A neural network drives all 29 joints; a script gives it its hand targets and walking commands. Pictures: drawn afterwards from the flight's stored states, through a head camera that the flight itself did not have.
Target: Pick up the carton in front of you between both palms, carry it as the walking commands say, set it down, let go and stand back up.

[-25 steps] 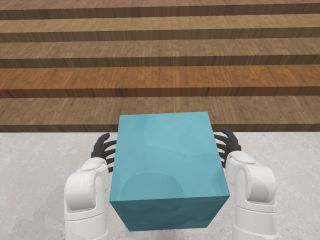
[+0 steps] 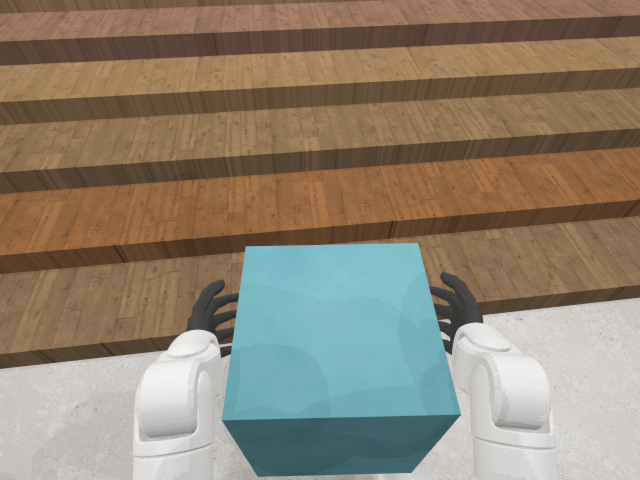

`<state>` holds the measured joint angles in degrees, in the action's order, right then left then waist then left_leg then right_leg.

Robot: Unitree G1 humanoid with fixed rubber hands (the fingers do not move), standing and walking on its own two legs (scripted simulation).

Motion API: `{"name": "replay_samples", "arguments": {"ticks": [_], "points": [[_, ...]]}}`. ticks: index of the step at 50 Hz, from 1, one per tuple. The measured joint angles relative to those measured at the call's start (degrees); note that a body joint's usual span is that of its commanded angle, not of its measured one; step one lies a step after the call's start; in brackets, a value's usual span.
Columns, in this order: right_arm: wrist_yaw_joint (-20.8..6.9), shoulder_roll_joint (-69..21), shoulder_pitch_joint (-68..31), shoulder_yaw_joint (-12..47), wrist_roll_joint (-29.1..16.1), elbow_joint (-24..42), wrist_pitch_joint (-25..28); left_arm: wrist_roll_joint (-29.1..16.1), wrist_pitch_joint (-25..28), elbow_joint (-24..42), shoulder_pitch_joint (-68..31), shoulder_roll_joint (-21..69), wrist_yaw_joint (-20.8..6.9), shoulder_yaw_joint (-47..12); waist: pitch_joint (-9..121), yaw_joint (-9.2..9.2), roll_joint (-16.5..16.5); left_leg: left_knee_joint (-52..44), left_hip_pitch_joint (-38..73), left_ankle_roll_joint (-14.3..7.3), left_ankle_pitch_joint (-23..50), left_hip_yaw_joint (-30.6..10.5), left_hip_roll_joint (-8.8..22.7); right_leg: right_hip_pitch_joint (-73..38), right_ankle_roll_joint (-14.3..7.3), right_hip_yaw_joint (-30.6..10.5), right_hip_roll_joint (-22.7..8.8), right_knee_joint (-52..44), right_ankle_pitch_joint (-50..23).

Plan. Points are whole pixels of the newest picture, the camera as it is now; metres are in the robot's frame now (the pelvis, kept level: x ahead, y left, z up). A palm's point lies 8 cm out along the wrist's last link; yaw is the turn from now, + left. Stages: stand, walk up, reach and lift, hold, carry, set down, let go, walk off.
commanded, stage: carry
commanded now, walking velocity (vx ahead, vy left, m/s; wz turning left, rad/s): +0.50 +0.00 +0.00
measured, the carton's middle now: (333, 366) +0.26 -0.01 -0.01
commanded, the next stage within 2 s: none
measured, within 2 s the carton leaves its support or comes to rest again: neither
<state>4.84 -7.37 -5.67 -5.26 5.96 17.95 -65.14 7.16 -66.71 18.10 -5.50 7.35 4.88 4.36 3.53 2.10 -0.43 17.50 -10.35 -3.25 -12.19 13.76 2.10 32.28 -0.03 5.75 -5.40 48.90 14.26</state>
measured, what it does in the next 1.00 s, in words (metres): walks ahead: right foot, then left foot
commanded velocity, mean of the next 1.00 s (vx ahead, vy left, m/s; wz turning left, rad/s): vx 0.50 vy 0.00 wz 0.00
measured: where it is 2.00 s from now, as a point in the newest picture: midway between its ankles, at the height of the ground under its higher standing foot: (319, 149)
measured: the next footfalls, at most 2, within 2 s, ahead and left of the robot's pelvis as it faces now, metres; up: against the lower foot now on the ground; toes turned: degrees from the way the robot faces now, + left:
right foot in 0.20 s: +0.33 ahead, -0.12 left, +0.00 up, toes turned -9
left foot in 0.64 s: +0.56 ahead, +0.06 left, +0.00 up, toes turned +8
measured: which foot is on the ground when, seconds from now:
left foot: down 0.00-0.20, up 0.22-0.62, down 0.64-1.00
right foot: up 0.00-0.18, down 0.20-0.66, up 0.68-1.00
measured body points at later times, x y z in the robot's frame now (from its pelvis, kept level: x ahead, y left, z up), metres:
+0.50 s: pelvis +0.32 -0.05 -0.01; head +0.37 -0.06 +0.44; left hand +0.69 +0.13 +0.14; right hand +0.72 -0.17 +0.14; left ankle +0.38 +0.09 -0.69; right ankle +0.29 -0.12 -0.75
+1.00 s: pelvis +0.67 -0.03 -0.01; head +0.77 -0.02 +0.43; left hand +1.08 +0.10 +0.12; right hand +1.07 -0.20 +0.13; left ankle +0.52 +0.06 -0.75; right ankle +0.82 -0.13 -0.62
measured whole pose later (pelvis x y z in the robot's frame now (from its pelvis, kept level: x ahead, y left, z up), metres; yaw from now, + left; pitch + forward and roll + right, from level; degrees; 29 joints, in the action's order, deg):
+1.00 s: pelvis +0.67 -0.03 -0.01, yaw +2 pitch +7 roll -2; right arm 9.0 -2.3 -46.3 -18.2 1.6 7.1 -72.4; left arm 6.7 -75.8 7.6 -48.2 3.3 7.8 17.3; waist -5.9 5.8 0.1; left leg 21.1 -4.5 -1.8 -21.3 5.5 2.1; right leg 57.2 -6.4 6.9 -1.8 70.4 25.7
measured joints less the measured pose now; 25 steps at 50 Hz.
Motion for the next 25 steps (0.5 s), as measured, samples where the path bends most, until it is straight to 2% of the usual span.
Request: {"name": "replay_samples", "arguments": {"ticks": [4, 7, 9, 11, 12, 14, 15, 17, 20, 25], "points": [[0.0, 0.0, -0.2, 0.4, -0.4, 1.9, -0.1, -0.2, 0.0, 2.8, 0.8, 0.0, 0.2, -0.2, 1.2, -0.72, 0.2, -2.4, 6.7, 1.8, -3.6, -0.5, 0.2, 1.0, 0.1, 2.3, -0.2, -12.1, -6.2], [0.2, -0.1, -2.0, 0.4, -0.6, 3.9, -1.3, -0.9, -1.4, 5.4, -0.6, 0.0, 0.8, 0.6, 1.4, -1.18, 0.4, -1.8, 11.4, 3.6, -7.9, -0.8, 0.3, -0.1, -0.7, 4.3, 0.4, -17.2, -9.6], [0.5, -0.4, -4.5, -0.4, -0.7, 5.3, -2.6, -1.6, -2.5, 6.5, -3.3, 0.1, 1.1, 1.7, 1.3, -1.39, 0.1, 1.5, 13.5, 4.9, -12.3, -1.3, 0.9, -2.3, -1.7, 5.8, 1.3, -19.5, -9.3], [0.7, 0.7, -8.1, -1.6, -0.9, 5.7, -3.9, -2.1, -3.1, 5.3, -7.8, 0.2, 1.4, 2.6, 0.7, -2.23, -1.4, 12.4, 11.8, 5.2, -17.9, -2.1, 3.5, -3.8, -4.1, 7.0, 2.7, -17.5, -9.5], [0.9, 2.0, -10.4, -2.2, -1.4, 5.0, -4.6, -2.2, -3.3, 3.8, -10.5, 0.0, 1.7, 2.7, 0.2, -3.03, -2.0, 22.0, 8.1, 5.0, -17.2, -4.3, 3.9, -3.5, -5.0, 7.3, 3.0, -14.6, -7.2], [1.2, 4.4, -15.4, -3.2, -2.5, 2.2, -6.4, -2.7, -4.8, 0.6, -15.8, -1.0, 2.7, 3.0, -1.2, -3.99, -1.8, 41.4, -1.5, 3.3, -16.1, -9.0, 2.0, -4.5, -5.5, 7.4, 3.1, -13.1, -3.2], [1.6, 5.1, -18.1, -3.7, -2.9, 0.6, -7.3, -3.2, -5.6, -0.8, -18.1, -1.8, 3.3, 3.2, -1.9, -4.27, -1.6, 48.0, -6.0, 2.3, -14.8, -10.1, 1.2, -5.5, -5.3, 7.4, 3.2, -14.0, -2.5], [2.0, 5.8, -23.4, -4.9, -3.2, -2.5, -8.9, -4.1, -7.1, -3.2, -22.4, -3.3, 3.9, 4.1, -3.0, -4.65, -1.5, 53.3, -13.7, 0.9, -11.2, -10.8, 0.8, -7.9, -5.1, 7.4, 3.8, -16.6, -2.3], [2.3, 6.6, -30.4, -6.2, -3.1, -6.7, -10.1, -5.1, -8.5, -6.4, -28.5, -5.2, 4.1, 5.9, -3.9, -5.06, -1.0, 50.2, -21.9, 0.3, -7.6, -10.8, 1.2, -11.5, -5.2, 7.0, 4.4, -20.4, -1.5], [2.4, 8.2, -39.1, -8.2, -2.6, -13.6, -11.0, -5.7, -9.6, -13.5, -37.4, -7.3, 4.2, 8.2, -3.9, -5.20, -0.3, 35.8, -28.3, 0.9, -3.0, -10.2, 2.1, -17.7, -4.3, 6.1, 4.9, -24.8, 1.3]]}}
